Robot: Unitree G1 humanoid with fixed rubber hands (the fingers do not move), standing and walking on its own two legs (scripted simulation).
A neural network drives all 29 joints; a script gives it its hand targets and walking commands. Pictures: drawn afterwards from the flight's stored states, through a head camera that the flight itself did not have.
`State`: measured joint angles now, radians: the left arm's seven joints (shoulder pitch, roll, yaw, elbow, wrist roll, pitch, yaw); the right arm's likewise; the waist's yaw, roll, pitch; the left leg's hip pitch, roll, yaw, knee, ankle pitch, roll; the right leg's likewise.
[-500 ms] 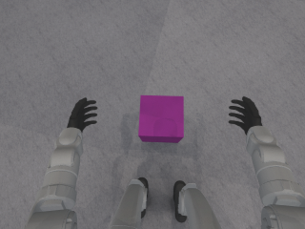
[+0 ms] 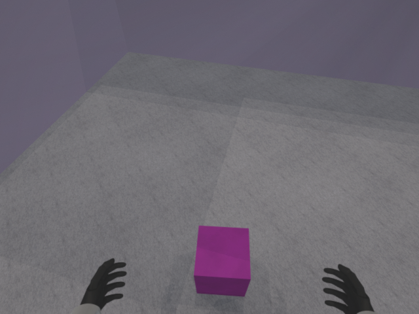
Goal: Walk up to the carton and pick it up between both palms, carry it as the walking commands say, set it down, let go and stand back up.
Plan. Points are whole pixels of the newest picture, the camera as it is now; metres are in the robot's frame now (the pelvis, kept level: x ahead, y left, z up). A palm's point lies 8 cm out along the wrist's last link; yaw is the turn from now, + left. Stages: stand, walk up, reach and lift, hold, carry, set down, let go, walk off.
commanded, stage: let go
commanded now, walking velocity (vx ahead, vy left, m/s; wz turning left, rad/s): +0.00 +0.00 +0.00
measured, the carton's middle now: (222, 261) +0.45 +0.00 -0.64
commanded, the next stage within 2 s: stand in 0.34 s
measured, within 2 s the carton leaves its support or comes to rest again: neither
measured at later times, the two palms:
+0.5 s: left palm out of the picture +0.12 +0.26 -0.08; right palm out of the picture +0.15 -0.25 -0.06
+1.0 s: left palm out of the picture +0.11 +0.26 -0.09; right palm (365, 307) +0.17 -0.25 -0.06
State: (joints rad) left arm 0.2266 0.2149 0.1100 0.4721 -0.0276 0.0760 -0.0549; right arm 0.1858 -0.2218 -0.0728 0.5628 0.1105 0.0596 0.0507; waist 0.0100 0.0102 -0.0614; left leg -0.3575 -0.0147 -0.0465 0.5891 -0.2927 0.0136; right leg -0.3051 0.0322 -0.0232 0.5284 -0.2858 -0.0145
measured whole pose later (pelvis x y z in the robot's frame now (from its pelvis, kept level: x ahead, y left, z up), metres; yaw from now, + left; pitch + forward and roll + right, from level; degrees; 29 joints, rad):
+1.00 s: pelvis +0.00 +0.00 +0.00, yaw +0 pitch -4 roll -1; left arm 0.24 0.22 0.11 0.73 0.02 0.03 -0.01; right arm 0.19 -0.22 -0.07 0.55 0.07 0.03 0.00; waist 0.01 0.02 0.02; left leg -0.19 -0.01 -0.05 0.57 -0.31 0.01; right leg -0.15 0.03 -0.02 0.52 -0.31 -0.01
